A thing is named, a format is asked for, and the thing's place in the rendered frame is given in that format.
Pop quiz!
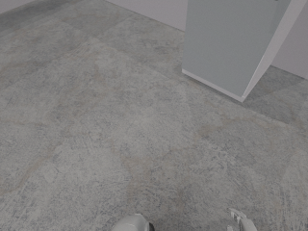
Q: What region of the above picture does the robot right hand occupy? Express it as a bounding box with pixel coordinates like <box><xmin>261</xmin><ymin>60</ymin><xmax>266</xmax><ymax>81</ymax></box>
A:
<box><xmin>226</xmin><ymin>207</ymin><xmax>257</xmax><ymax>231</ymax></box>

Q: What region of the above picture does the fridge door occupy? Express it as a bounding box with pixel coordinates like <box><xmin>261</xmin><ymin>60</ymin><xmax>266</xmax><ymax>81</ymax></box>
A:
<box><xmin>181</xmin><ymin>0</ymin><xmax>292</xmax><ymax>97</ymax></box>

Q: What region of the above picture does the left robot thigh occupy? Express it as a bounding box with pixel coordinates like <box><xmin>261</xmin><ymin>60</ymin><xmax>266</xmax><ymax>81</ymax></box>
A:
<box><xmin>111</xmin><ymin>215</ymin><xmax>150</xmax><ymax>231</ymax></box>

